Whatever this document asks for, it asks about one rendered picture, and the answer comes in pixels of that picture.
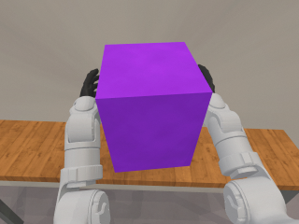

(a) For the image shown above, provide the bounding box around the robot right hand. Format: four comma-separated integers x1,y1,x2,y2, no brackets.
198,64,215,93

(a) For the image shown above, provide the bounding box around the left robot forearm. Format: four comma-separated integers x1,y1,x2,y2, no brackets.
53,96,103,224

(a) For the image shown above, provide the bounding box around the right robot upper arm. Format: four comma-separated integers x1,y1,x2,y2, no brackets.
223,176,299,224

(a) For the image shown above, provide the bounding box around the table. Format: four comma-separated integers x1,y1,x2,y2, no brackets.
0,119,299,224

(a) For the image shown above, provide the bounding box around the right robot forearm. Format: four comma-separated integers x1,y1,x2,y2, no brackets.
203,92,287,212

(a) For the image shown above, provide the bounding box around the robot left hand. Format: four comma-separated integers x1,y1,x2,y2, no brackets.
79,68,100,98

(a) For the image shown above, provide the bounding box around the left robot upper arm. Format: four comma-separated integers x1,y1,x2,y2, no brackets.
54,189,111,224

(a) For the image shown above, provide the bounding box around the carton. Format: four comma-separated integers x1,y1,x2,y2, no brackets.
95,42,213,173

